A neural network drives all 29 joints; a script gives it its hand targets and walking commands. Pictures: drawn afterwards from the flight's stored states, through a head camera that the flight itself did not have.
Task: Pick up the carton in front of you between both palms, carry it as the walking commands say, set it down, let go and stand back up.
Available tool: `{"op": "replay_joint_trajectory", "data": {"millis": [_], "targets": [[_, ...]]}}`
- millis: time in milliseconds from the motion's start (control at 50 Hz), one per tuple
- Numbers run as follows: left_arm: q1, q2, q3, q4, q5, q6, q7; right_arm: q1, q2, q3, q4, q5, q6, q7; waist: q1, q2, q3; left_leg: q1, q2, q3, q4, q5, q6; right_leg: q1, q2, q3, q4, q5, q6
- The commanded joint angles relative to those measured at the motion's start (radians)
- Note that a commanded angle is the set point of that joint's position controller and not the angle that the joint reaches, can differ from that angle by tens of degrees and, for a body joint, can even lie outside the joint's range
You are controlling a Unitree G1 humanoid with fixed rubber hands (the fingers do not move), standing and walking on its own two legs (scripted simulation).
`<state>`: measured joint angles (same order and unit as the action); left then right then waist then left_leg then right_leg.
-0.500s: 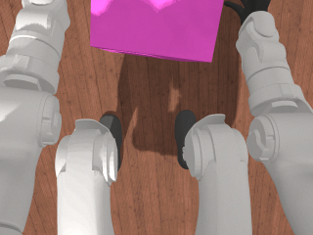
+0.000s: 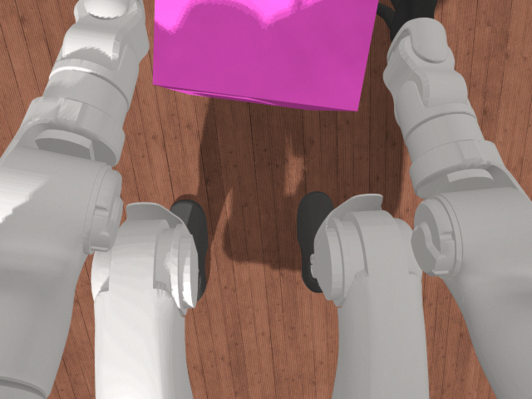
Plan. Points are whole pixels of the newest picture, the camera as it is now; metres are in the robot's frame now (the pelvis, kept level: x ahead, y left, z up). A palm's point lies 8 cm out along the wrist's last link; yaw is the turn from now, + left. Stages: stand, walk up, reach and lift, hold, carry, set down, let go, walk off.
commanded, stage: reach and lift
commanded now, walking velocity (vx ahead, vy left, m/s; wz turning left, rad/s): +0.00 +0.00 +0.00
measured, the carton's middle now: (261, 21) +0.53 -0.01 -0.25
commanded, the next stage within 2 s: none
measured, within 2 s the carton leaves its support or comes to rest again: leaves its support in 0.28 s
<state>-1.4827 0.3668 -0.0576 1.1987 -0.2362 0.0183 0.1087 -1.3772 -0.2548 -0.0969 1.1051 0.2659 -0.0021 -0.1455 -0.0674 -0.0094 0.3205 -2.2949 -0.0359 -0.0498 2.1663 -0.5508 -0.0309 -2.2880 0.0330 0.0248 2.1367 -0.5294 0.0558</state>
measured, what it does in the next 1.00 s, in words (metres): rises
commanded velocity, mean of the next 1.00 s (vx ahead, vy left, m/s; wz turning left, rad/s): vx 0.00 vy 0.00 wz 0.00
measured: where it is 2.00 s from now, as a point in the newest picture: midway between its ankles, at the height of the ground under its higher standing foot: (254, 263)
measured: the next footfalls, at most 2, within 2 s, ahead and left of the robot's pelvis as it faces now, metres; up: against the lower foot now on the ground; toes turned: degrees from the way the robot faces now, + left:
none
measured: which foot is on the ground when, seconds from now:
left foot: down 0.00-1.00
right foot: down 0.00-1.00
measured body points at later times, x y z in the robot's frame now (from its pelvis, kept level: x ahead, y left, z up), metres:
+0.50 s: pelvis +0.01 +0.00 +0.00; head +0.33 +0.02 +0.31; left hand +0.55 +0.13 -0.12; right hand +0.53 -0.17 -0.12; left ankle +0.11 +0.13 -0.34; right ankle +0.12 -0.13 -0.34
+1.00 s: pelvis +0.01 +0.00 +0.13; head +0.25 +0.01 +0.50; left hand +0.51 +0.14 +0.06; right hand +0.49 -0.16 +0.06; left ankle +0.11 +0.13 -0.34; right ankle +0.12 -0.13 -0.34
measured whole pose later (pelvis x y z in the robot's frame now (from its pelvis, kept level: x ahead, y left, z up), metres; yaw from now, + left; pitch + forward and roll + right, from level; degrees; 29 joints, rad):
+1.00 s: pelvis +0.01 +0.00 +0.13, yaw +2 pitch +42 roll -1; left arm -1.03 0.02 0.42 0.76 0.21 0.35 0.05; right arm -0.96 0.03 -0.50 0.64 -0.20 0.36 -0.05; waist -0.04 0.02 -0.18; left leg -1.97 -0.12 -0.09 1.73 -0.49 -0.06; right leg -1.97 0.10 0.10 1.71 -0.48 0.08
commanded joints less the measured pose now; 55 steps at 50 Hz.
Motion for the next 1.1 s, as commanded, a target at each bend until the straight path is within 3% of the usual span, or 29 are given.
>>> {"op": "replay_joint_trajectory", "data": {"millis": [0, 20, 40, 100, 140, 220, 300, 380, 460, 520, 580, 660, 760, 860, 1080], "targets": [[-0.32, -0.06, -0.025, -0.091, 0.012, -0.02, -0.012, -0.261, 0.052, 0.008, -0.074, -0.017, -0.019, 0.004, -0.023, 0.091, -1.129, 0.582, -0.018, 0.052, -0.172, 0.207, 0.009, 0.574, 0.024, -0.08, -0.155, 0.26, 0.001], [-0.32, -0.077, -0.017, -0.078, 0.022, -0.021, -0.013, -0.256, 0.059, -0.013, -0.053, -0.037, -0.019, 0.003, -0.034, 0.097, -1.118, 0.581, -0.021, 0.052, -0.173, 0.202, 0.007, 0.573, 0.028, -0.08, -0.157, 0.258, 0.002], [-0.374, -0.23, -0.066, -0.103, 0.015, -0.019, -0.037, -0.328, 0.207, 0.038, -0.087, -0.035, -0.018, 0.026, -0.028, 0.101, -1.131, 0.588, -0.031, 0.047, -0.174, 0.211, 0.014, 0.571, 0.039, -0.08, -0.154, 0.262, -0.002], [-0.509, -0.635, -0.115, -0.083, 0.042, 0.006, -0.128, -0.516, 0.583, 0.084, -0.114, -0.077, 0.01, 0.125, -0.03, 0.11, -1.107, 0.561, -0.058, 0.052, -0.156, 0.216, 0.017, 0.531, 0.063, -0.091, -0.131, 0.252, -0.011], [-0.519, -0.807, -0.078, -0.106, 0.089, 0.035, -0.183, -0.576, 0.733, 0.077, -0.15, -0.126, 0.045, 0.192, -0.026, 0.104, -1.071, 0.523, -0.078, 0.068, -0.148, 0.199, 0.018, 0.509, 0.076, -0.102, -0.12, 0.233, -0.013], [-0.487, -0.978, -0.031, -0.182, 0.118, 0.066, -0.244, -0.587, 0.9, 0.074, -0.227, -0.15, 0.094, 0.262, -0.022, 0.079, -1.117, 0.511, -0.098, 0.092, -0.132, 0.253, 0.03, 0.523, 0.094, -0.114, -0.104, 0.291, -0.014], [-0.509, -1.104, -0.093, -0.329, 0.079, 0.086, -0.249, -0.568, 1.035, 0.143, -0.345, -0.093, 0.127, 0.288, -0.012, 0.086, -1.371, 0.638, -0.105, 0.107, -0.116, 0.407, 0.031, 0.608, 0.103, -0.123, -0.085, 0.445, -0.013], [-0.5, -1.205, -0.177, -0.499, 0.057, 0.125, -0.223, -0.564, 1.12, 0.226, -0.481, -0.067, 0.176, 0.29, -0.005, 0.103, -1.68, 0.834, -0.113, 0.118, -0.134, 0.515, 0.015, 0.682, 0.112, -0.146, -0.097, 0.512, 0.001], [-0.421, -1.283, -0.214, -0.607, 0.088, 0.187, -0.203, -0.53, 1.158, 0.285, -0.6, -0.093, 0.229, 0.28, -0.005, 0.102, -1.796, 0.892, -0.133, 0.137, -0.197, 0.455, 0.003, 0.729, 0.124, -0.159, -0.163, 0.435, 0.006], [-0.347, -1.328, -0.169, -0.539, 0.137, 0.237, -0.218, -0.467, 1.185, 0.255, -0.543, -0.146, 0.274, 0.286, -0.008, 0.099, -1.608, 0.785, -0.14, 0.139, -0.276, 0.28, 0.004, 0.663, 0.129, -0.158, -0.24, 0.273, -0.006], [-0.288, -1.349, -0.057, -0.413, 0.22, 0.271, -0.242, -0.407, 1.201, 0.158, -0.432, -0.237, 0.312, 0.302, -0.011, 0.101, -1.388, 0.653, -0.143, 0.134, -0.354, 0.12, 0.01, 0.589, 0.13, -0.148, -0.315, 0.14, -0.018], [-0.276, -1.348, 0.052, -0.34, 0.292, 0.285, -0.263, -0.388, 1.209, 0.068, -0.368, -0.318, 0.329, 0.318, -0.018, 0.087, -1.329, 0.63, -0.149, 0.132, -0.435, 0.071, 0.017, 0.609, 0.132, -0.14, -0.398, 0.1, -0.025], [-0.265, -1.346, 0.113, -0.323, 0.334, 0.289, -0.275, -0.374, 1.241, 0.042, -0.35, -0.351, 0.337, 0.332, -0.003, 0.06, -1.373, 0.687, -0.152, 0.131, -0.517, 0.07, 0.021, 0.685, 0.134, -0.131, -0.483, 0.096, -0.022], [-0.228, -1.382, 0.091, -0.357, 0.333, 0.301, -0.287, -0.334, 1.294, 0.088, -0.372, -0.338, 0.351, 0.342, 0.015, 0.036, -1.455, 0.783, -0.152, 0.133, -0.585, 0.103, 0.018, 0.792, 0.136, -0.126, -0.555, 0.122, -0.013], [-0.07, -1.486, -0.092, -0.5, 0.257, 0.321, -0.298, -0.151, 1.373, 0.245, -0.468, -0.275, 0.363, 0.347, 0.016, 0.045, -1.509, 1.024, -0.152, 0.111, -0.725, 0.227, 0.0, 1.012, 0.144, -0.102, -0.69, 0.237, -0.011]]}}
